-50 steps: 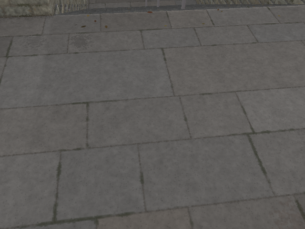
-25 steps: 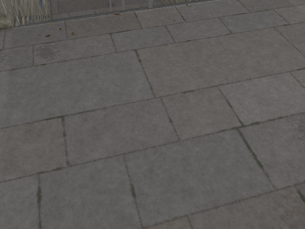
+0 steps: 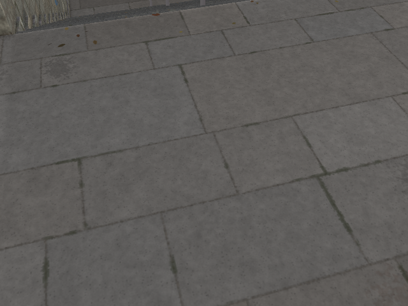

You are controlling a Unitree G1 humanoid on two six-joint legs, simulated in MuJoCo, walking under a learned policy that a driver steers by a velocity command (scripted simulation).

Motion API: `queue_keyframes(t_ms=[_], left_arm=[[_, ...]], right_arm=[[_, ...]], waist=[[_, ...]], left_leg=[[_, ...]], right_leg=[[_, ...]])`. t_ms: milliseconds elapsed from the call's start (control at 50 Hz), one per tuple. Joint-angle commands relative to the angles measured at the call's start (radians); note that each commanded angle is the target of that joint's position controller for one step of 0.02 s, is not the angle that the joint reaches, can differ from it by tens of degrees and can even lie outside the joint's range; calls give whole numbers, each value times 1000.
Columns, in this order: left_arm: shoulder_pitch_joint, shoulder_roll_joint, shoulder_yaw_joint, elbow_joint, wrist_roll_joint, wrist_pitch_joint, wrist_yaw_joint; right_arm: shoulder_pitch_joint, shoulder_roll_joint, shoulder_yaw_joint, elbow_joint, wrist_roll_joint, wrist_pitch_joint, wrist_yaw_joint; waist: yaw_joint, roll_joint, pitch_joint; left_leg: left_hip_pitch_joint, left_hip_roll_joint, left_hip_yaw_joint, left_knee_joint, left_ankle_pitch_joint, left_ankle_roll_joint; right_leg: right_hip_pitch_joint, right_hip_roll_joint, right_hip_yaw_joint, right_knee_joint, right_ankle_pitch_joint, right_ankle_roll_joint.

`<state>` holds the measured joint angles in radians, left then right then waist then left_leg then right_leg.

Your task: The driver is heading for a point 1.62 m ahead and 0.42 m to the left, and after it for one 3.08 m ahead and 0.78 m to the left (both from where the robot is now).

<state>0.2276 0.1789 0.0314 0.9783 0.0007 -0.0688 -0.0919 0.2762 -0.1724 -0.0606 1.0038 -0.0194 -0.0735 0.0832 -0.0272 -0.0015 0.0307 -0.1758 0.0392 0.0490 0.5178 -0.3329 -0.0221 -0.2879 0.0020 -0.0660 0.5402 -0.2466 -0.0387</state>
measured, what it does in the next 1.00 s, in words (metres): stands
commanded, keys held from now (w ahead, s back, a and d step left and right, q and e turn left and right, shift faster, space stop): no key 1.00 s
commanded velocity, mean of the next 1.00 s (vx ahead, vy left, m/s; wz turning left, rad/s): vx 0.00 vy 0.00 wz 0.00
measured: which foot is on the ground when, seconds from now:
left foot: down 0.00-1.00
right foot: down 0.00-1.00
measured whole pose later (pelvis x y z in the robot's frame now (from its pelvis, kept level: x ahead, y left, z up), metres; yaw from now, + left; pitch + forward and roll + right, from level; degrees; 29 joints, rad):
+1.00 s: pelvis +0.03 +0.00 -0.01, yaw +0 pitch +0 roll +0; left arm 0.23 0.21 0.07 1.05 0.00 -0.08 -0.08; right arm 0.29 -0.20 -0.07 1.10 -0.02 -0.08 0.06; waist -0.02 -0.01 0.03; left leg -0.15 0.05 0.05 0.57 -0.41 -0.02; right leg -0.27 0.01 -0.07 0.60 -0.33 -0.04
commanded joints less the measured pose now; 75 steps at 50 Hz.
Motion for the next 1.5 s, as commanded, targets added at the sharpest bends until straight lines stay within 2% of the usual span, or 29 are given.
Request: queue_keyframes(t_ms=[20, 120, 440, 520, 860, 1000, 1020, 1040, 1060, 1080, 1100, 1120, 1160, 1200, 1220, 1240, 1260, 1280, 1300, 1320, 1340, 1360, 1380, 1400, 1420, 1440, 1460, 1480, 1500], left_arm=[[45, 114, 28, -16, 1, -4, 2], [29, 114, 36, -7, 3, -3, 2], [28, 133, 47, 20, 4, -5, 6], [17, 139, 52, 19, 5, -13, 7], [40, 139, 55, 37, 2, -18, 11], [43, 139, 59, 46, 1, -24, 11], [61, 165, 70, 51, 7, -24, 16], [67, 205, 89, 48, 20, -27, 26], [73, 213, 100, 43, 31, -30, 37], [77, 190, 101, 38, 37, -34, 49], [81, 146, 93, 33, 40, -40, 59], [79, 105, 85, 27, 38, -45, 67], [10, 75, 77, -8, 41, -51, 73], [-31, 53, 69, -38, 38, -60, 69], [-53, 36, 63, -56, 41, -65, 63], [-83, 29, 62, -71, 54, -71, 58], [-122, 24, 59, -96, 65, -76, 55], [-117, 31, 63, -101, 71, -75, 56], [-95, 24, 65, -101, 69, -78, 53], [-32, 18, 69, -87, 65, -82, 48], [108, 23, 78, -45, 67, -81, 48], [413, 50, 89, 59, 70, -86, 60], [730, 138, 89, 139, 99, -96, 73], [794, 151, 58, 145, 105, -108, 47], [609, 123, 41, 121, 107, -109, 31], [444, 95, 33, 106, 97, -92, 24], [311, 63, 22, 91, 88, -78, 26], [193, -41, -14, 73, 97, -62, 51], [86, -105, -38, 4, 88, -64, 73]], right_arm=[[63, -90, -25, -10, -4, -4, -7], [54, -103, -38, 0, -4, -3, -14], [64, -116, -41, 27, -6, -4, -18], [57, -108, -36, 36, -7, -8, -21], [73, -125, -25, 74, -4, -16, -20], [88, -124, -23, 78, -3, -16, -28], [104, -146, -32, 81, -9, -16, -32], [109, -176, -46, 77, -25, -16, -42], [118, -177, -52, 73, -43, -18, -55], [141, -152, -51, 71, -57, -22, -70], [168, -114, -45, 72, -63, -29, -83], [185, -86, -39, 72, -58, -36, -91], [203, -58, -30, 66, -46, -49, -96], [295, -83, -35, 78, -50, -59, -104], [366, -101, -37, 98, -58, -61, -105], [391, -112, -35, 111, -56, -57, -103], [436, -126, -40, 134, -60, -62, -108], [425, -101, -28, 134, -52, -60, -112], [397, -104, -25, 133, -50, -55, -107], [334, -116, -26, 126, -50, -51, -97], [178, -123, -28, 79, -53, -46, -81], [19, -160, -38, 11, -64, -49, -49], [-133, -113, -43, -81, -85, -62, -16], [-173, -13, -21, -142, -52, -93, -4], [-230, -11, -11, -176, -36, -98, -26], [-166, -49, -23, -133, -40, -95, -42], [-41, -43, -24, -93, -53, -82, -58], [50, 33, 12, -85, -106, -56, -64], [68, 72, 34, -73, -143, -38, -60]], waist=[[1, -4, -25], [0, -6, -22], [2, -5, 12], [5, 1, 16], [6, 6, 9], [7, 4, 7], [10, 0, 4], [14, -2, 36], [18, 3, 87], [14, 4, 127], [9, 1, 138], [4, 0, 135], [-18, 7, 121], [-62, 69, 85], [-85, 124, 75], [-88, 144, 117], [-115, 160, 148], [-107, 153, 142], [-84, 110, 154], [-27, 86, 146], [90, 37, 123], [255, -57, 64], [397, -261, -68], [358, -189, -3], [273, -45, 190], [187, -4, 184], [95, 29, 156], [19, 80, 148], [-7, 63, 113]], left_leg=[[-30, -5, 8, -66, 201, 40], [-16, -7, 10, -64, 196, 37], [-11, -3, 8, -82, 164, 38], [-32, -4, 8, -74, 165, 38], [-39, 1, 4, -45, 179, 38], [-38, -1, 4, -23, 171, 29], [-40, -7, 8, -26, 44, 39], [-70, -13, 4, -24, -159, 63], [-106, -1, -30, -36, -298, 100], [-119, 16, -70, -45, -365, 142], [-104, 30, -102, -47, -373, 179], [-78, 40, -126, -44, -354, 207], [2, 55, -174, -26, -299, 259], [129, 120, -300, -32, -178, 318], [207, 190, -402, -62, -94, 354], [253, 260, -467, -78, -16, 369], [311, 296, -512, -79, 21, 358], [286, 309, -531, -82, 10, 349], [213, 284, -467, -46, -6, 333], [82, 231, -375, 16, 20, 312], [-178, 130, -216, 123, 28, 277], [-551, 7, -99, 404, 102, 249], [-764, -191, -43, 855, -226, 166], [-1026, -235, -297, 961, -341, 176], [-1125, -147, -398, 882, -187, 188], [-1045, -92, -348, 922, -91, 181], [-963, -41, -296, 914, 1, 170], [-834, 34, -310, 770, 153, 182], [-631, 58, -256, 596, 374, 175]], right_leg=[[84, -44, 37, -85, 263, -12], [79, -38, 29, -82, 259, -14], [79, -33, 24, -76, 187, -13], [81, -30, 27, -68, 200, -18], [69, -31, 26, -37, 195, -18], [57, -37, 32, -21, 213, -22], [60, -38, 36, -32, 82, -35], [36, -41, 59, -48, -170, -64], [-8, -56, 104, -73, -378, -101], [-46, -76, 150, -89, -478, -140], [-63, -96, 189, -96, -502, -176], [-69, -107, 214, -94, -484, -199], [-121, -88, 193, -28, -383, -207], [-239, -26, 105, 154, -229, -177], [-329, 3, 51, 274, -166, -147], [-446, -5, 30, 325, -187, -125], [-541, -9, 45, 390, -284, -113], [-540, -8, 60, 452, -336, -112], [-479, -5, 42, 455, -315, -112], [-320, 11, -2, 422, -258, -120], [-1, 51, -76, 293, -185, -129], [430, 64, -20, 214, -103, -124], [695, -101, 400, 23, -71, -238], [680, -322, 948, -109, -159, -396], [515, -392, 935, -128, -237, -408], [386, -357, 835, -90, -251, -394], [235, -337, 715, -61, -208, -380], [53, -309, 580, -23, -150, -319], [-140, -196, 372, -1, -64, -256]])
